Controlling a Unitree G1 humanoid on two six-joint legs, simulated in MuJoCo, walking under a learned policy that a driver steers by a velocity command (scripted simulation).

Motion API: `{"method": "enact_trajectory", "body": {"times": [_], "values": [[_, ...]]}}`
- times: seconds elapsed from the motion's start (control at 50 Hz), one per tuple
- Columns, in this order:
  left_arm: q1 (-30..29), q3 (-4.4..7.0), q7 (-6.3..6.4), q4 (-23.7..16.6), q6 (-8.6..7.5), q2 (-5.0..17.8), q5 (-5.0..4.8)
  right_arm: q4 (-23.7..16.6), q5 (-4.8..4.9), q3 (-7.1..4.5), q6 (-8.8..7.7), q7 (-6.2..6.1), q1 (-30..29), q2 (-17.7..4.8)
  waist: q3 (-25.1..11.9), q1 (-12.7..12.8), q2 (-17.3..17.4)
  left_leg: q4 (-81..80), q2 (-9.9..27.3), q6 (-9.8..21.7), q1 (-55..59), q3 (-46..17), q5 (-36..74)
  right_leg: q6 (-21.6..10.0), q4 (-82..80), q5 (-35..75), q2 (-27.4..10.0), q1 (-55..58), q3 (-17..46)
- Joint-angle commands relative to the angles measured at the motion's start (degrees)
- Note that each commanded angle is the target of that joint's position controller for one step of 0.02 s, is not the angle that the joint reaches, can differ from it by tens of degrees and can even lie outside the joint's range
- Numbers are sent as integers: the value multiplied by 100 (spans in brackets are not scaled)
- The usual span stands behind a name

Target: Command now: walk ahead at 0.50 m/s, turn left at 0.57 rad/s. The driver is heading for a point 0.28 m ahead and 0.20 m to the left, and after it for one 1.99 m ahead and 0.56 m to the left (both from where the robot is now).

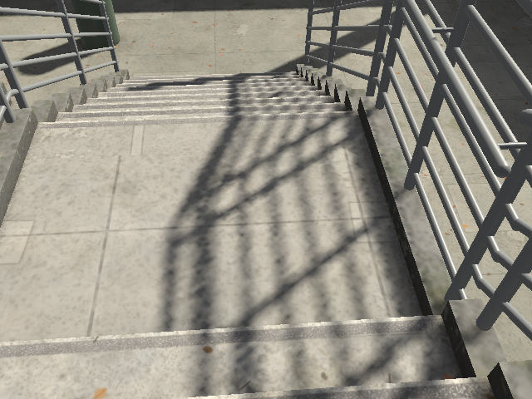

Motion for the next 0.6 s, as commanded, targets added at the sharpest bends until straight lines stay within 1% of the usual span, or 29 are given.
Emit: {"method": "enact_trajectory", "body": {"times": [0.02, 0.04, 0.06, 0.08, 0.1, 0.12, 0.14, 0.16, 0.18, 0.2, 0.22, 0.24, 0.26, 0.28, 0.3, 0.32, 0.34, 0.36, 0.38, 0.42, 0.44, 0.46, 0.48, 0.5, 0.52, 0.54, 0.56, 0.58, 0.6], "values": [[535, 223, 123, 88, 140, 901, -29, -351, 41, 55, -149, -4, -511, -95, 1029, 103, -579, -828, -69, 155, 396, 444, -695, -797, -979, 3542, -1147, -658, 1076], [401, 240, 134, 125, 183, 1009, 1, 45, 62, -31, -166, -84, 364, -282, 522, -309, -486, -1071, -86, 298, 1058, 464, -596, -829, 115, 4196, -1112, -365, 963], [120, 300, 124, 109, 206, 1190, -63, 592, 87, -184, -132, -169, 1650, -521, -449, -1011, -273, -1204, -283, 418, 2792, 598, -420, -890, 1652, 4916, -873, -630, 761], [122, 295, 80, 124, 200, 1082, -198, 879, -86, -271, -164, -229, 2262, -855, -657, -1392, 383, -1135, -323, 606, 3896, 518, -196, -756, 3931, 2891, -243, -1611, 447], [494, 235, -9, -58, 162, 583, -294, 840, -100, -315, -183, -187, 2394, -1437, -1090, -1064, 1520, 1376, 537, 1123, 5832, -453, 2943, -561, 6519, -799, 373, -4389, 660], [170, 199, -74, -538, 68, 759, -330, 610, 234, -309, -101, -217, 2641, -1544, -2245, -1369, 861, 1104, 1260, 1597, 6176, -1689, 2724, -480, 6659, -201, 168, -5015, 1343], [-703, 135, -46, -1096, 69, 659, -257, 595, 200, -304, -9, -355, 2818, -1550, -2303, -1581, 905, -420, 1819, 1914, 5889, -2870, -84, -322, 6180, 356, 385, -5831, 1488], [-1230, 129, 2, -966, 180, 722, -38, 479, 216, -163, 75, -447, 2123, -1061, -1217, -1344, -1, -1028, 1392, 1541, 4686, -2667, -2085, -320, 5428, 811, 270, -5863, 1547], [-752, 61, -10, -983, 233, 566, -6, 417, 80, -98, -7, -474, 1991, -1029, -949, -1036, 587, -1169, 1806, 1843, 3581, -3135, -3177, -387, 4828, 1368, 149, -5494, 1923], [-716, 66, 8, -809, 351, 626, 80, 407, -8, 12, -102, -428, 1902, -706, -486, -869, 213, -1100, 1689, 1856, 2641, -3320, -3575, -380, 4582, 1370, 79, -5221, 2087], [-825, 41, 26, -904, 411, 567, 30, 425, -28, 153, -231, -380, 1716, -457, -56, -593, -162, -1108, 1306, 1539, 1640, -2822, -4351, -327, 3392, 2689, 106, -5011, 2229], [-927, 35, 26, -811, 446, 484, 70, 399, -108, 190, -341, -360, 1594, -434, 52, -550, -85, -1134, 1044, 1472, 1081, -2879, -4463, -280, 3197, 2954, 205, -4819, 2143], [-1545, -10, -32, -1237, 441, 453, 103, 238, -1, 275, -422, -445, 1303, -375, 337, -347, -272, -1495, 604, 1348, 88, -2447, -3773, -61, 1657, 3828, 321, -4235, 2030], [-1636, 36, -56, -1282, 411, 558, 118, 236, 126, 206, -484, -479, 1176, -647, 235, -213, -113, -1727, 400, 1379, -335, -2235, -2712, 7, 363, 4437, 330, -3194, 2004], [-783, 78, -128, -777, 435, 620, 181, 363, 84, 75, -458, -491, 1406, -927, -328, -119, 159, -1331, 403, 1472, -1, -2076, -1691, 7, 528, 4691, 361, -2539, 1988], [-88, 150, -149, -431, 466, 747, 50, 462, 73, 33, -446, -469, 1680, -950, -773, -67, 326, -1038, 444, 1500, 620, -2052, -1247, -44, 991, 5295, 414, -2528, 1992], [-399, 181, -147, -515, 500, 815, 1, 402, 152, 68, -411, -469, 1810, -761, -596, -180, 225, -953, 417, 1520, 839, -2164, -1516, -90, 867, 5215, 342, -2835, 2072], [-1221, 295, -189, -789, 504, 1042, -70, 593, 185, 124, -405, -503, 2278, -504, -220, -489, 9, -675, 293, 1528, 1586, -2468, -2883, -126, 207, 5876, 236, -3900, 2466], [-1883, 290, -225, -1014, 516, 974, -49, 572, 170, 145, -386, -522, 2556, -438, -25, -743, 44, -650, 343, 1594, 1986, -2848, -3826, -152, -182, 5784, 242, -4463, 2569], [-2570, 259, -295, -1247, 489, 850, 3, 512, 70, 82, -369, -567, 2964, -559, 201, -1047, 121, -604, 423, 1765, 2456, -3463, -4887, -105, -591, 5548, 345, -5110, 2769], [-2605, 225, -379, -1323, 450, 767, 45, 459, 67, 97, -367, -642, 2871, -457, 290, -984, -68, -425, 269, 1708, 1939, -3358, -5299, -47, -1263, 6214, 415, -4669, 2782], [-2657, 235, -432, -1307, 398, 730, 85, 379, 59, 104, -375, -674, 2836, -444, 299, -1000, -39, -287, 135, 1666, 1522, -3313, -5375, -61, -1421, 6619, 510, -4143, 2760], [-2630, 248, -467, -1333, 370, 732, 89, 321, 51, 131, -385, -671, 2692, -440, 277, -957, -52, -103, 8, 1595, 1170, -3238, -5307, -68, -1580, 6844, 640, -3654, 2681], [-2545, 223, -496, -1333, 346, 660, 82, 247, 41, 132, -416, -660, 2604, -484, 230, -918, 87, 106, -108, 1540, 904, -3139, -5180, -118, -1708, 6997, 720, -3227, 2612], [-2667, 193, -493, -1381, 313, 629, 90, 178, 14, 140, -459, -641, 2488, -477, 254, -982, 155, 317, -281, 1434, 650, -2954, -5063, -119, -1971, 7087, 806, -2801, 2470], [-2762, 158, -499, -1439, 287, 540, 50, 84, 27, 122, -455, -627, 2422, -525, 214, -1053, 229, 485, -414, 1325, 541, -2840, -4957, -161, -2359, 7021, 895, -2412, 2422], [-2794, 119, -525, -1459, 287, 497, -25, 58, 0, 119, -411, -602, 2417, -530, 307, -1194, 340, 639, -531, 1224, 521, -2701, -4805, -162, -2793, 6702, 959, -2094, 2345], [-2866, 66, -520, -1478, 223, 451, -138, 49, -39, 103, -340, -625, 2423, -553, 352, -1293, 458, 741, -571, 1149, 418, -2641, -4690, -146, -3187, 6653, 955, -1706, 2326], [-2745, 61, -463, -1470, 183, 459, -238, 62, -82, 144, -314, -666, 2485, -493, 393, -1369, 709, 899, -575, 1131, 617, -2759, -4578, -162, -3602, 6533, 793, -1473, 2543]]}}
